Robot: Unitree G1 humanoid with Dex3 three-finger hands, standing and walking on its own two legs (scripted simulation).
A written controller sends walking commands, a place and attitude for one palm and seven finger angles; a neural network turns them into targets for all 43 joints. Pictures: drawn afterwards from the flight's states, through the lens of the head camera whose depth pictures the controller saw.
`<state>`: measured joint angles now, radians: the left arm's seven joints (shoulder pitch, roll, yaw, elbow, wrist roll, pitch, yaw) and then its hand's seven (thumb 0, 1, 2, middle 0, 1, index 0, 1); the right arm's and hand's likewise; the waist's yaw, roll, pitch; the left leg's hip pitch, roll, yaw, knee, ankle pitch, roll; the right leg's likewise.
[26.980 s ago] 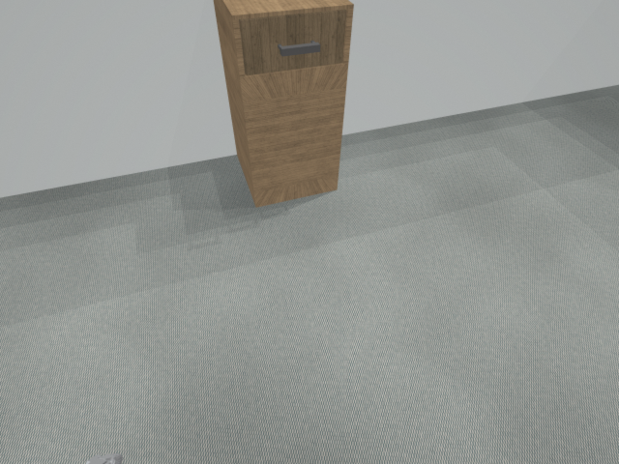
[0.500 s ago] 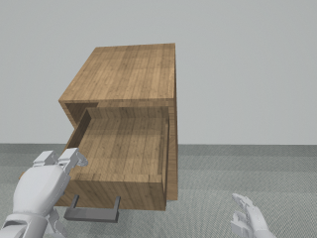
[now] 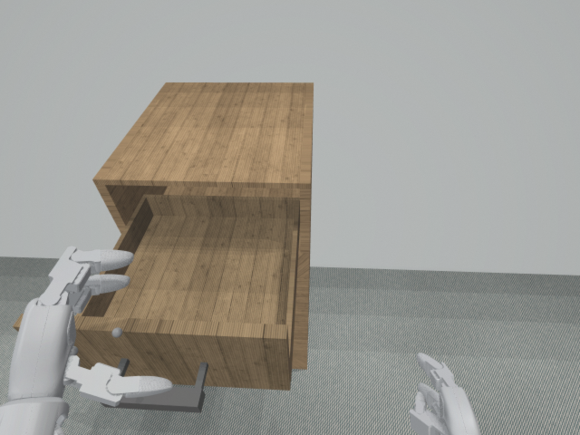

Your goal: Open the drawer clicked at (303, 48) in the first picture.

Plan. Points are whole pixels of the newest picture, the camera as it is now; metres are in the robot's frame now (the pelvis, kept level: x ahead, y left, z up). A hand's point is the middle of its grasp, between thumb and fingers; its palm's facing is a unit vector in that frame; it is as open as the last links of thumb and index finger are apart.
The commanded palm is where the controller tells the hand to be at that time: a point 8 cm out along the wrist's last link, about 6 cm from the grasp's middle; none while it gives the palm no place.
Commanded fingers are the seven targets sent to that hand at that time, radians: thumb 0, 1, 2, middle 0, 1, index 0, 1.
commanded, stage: draw the hand back to the body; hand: left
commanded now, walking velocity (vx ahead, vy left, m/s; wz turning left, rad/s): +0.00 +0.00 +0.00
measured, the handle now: (158, 382) +0.19 +0.23 -0.04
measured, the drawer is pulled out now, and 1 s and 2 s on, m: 0.30 0.30 0.30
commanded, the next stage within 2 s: step back with the hand held close in 0.78 s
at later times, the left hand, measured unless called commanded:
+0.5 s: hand (88, 326) +0.17 +0.23 +0.16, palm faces +0.40 -0.82 -0.40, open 9.3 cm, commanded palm +0.12 +0.27 +0.17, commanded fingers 0.00 0.80 0.86 -0.21 -0.37 -0.21 -0.37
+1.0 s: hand (73, 324) +0.17 +0.24 +0.17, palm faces +0.41 -0.80 -0.44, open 7.4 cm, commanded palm +0.11 +0.27 +0.17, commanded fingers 0.00 0.90 0.90 -0.20 -0.30 -0.20 -0.30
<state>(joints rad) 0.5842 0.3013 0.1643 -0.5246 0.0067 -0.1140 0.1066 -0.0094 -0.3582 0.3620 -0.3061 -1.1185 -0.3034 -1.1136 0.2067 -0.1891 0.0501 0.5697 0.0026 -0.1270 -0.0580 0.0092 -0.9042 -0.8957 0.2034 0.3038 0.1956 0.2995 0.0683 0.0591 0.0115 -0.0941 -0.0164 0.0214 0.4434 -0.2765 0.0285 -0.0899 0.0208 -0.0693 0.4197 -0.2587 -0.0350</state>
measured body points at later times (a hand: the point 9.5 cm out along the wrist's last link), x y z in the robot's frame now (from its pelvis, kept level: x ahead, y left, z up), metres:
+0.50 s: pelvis +0.00 -0.01 +0.00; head -0.02 -0.03 +0.45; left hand +0.14 +0.27 +0.18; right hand +0.19 -0.23 -0.08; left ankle -0.02 +0.10 -0.74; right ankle -0.01 -0.09 -0.74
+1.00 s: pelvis -0.02 -0.01 +0.00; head -0.02 -0.03 +0.45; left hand +0.14 +0.28 +0.19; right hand +0.18 -0.22 -0.08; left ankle -0.02 +0.10 -0.74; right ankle -0.01 -0.09 -0.74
